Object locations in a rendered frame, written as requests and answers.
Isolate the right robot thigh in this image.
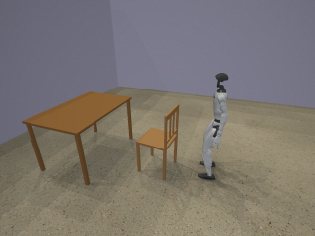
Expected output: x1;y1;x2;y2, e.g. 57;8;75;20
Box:
203;119;213;140

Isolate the chair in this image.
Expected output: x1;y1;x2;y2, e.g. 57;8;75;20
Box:
136;104;180;181

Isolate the robot left upper arm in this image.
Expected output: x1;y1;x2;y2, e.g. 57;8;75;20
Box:
217;93;228;117

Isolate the left robot forearm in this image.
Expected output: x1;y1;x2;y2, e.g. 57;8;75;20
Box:
216;114;227;137

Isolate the robot left hand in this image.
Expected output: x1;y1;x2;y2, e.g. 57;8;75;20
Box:
211;136;221;149

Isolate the left robot shin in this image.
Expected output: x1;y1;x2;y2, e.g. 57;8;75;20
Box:
201;152;212;176

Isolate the table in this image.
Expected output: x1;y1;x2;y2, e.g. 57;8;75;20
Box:
22;91;133;186

